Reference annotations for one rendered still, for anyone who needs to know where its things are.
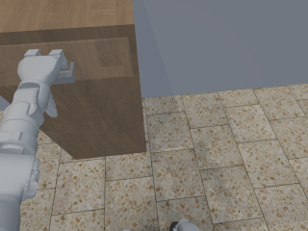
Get right robot shin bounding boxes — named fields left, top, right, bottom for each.
left=176, top=218, right=189, bottom=226

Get robot left forearm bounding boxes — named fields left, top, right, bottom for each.
left=0, top=79, right=51, bottom=158

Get robot left upper arm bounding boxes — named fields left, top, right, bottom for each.
left=0, top=153, right=40, bottom=231

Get handle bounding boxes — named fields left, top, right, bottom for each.
left=52, top=62, right=76, bottom=85

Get cabinet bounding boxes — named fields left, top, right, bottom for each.
left=0, top=0, right=147, bottom=160

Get drawer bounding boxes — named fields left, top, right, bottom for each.
left=0, top=37, right=132, bottom=87

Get left robot hand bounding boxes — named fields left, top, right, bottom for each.
left=17, top=49, right=68, bottom=117

